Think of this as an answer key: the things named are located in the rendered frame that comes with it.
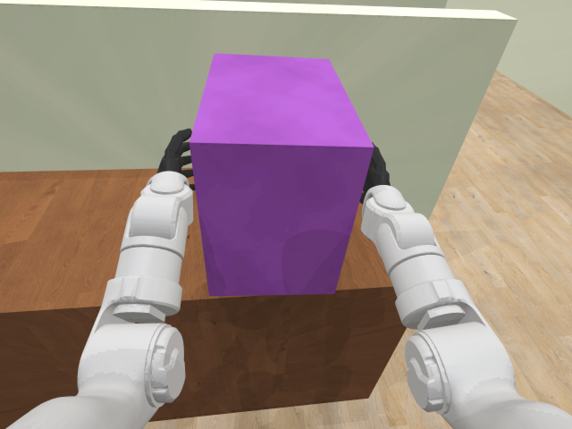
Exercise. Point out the pedestal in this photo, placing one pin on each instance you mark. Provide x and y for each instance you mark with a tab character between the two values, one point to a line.
60	239

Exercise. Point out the left robot upper arm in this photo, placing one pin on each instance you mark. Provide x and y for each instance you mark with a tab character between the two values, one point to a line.
127	373

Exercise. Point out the carton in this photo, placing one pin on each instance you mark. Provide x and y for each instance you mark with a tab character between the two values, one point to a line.
279	158

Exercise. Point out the robot right hand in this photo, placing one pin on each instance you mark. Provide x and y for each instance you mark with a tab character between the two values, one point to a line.
377	174

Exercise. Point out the robot left forearm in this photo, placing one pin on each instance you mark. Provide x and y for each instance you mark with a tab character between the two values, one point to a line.
146	285

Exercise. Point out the robot right forearm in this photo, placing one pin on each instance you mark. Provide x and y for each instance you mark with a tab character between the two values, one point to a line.
428	296

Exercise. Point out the robot left hand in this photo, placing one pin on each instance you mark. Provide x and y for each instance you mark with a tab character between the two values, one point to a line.
172	160

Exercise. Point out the right robot upper arm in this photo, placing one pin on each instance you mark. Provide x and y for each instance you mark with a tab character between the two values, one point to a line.
462	373

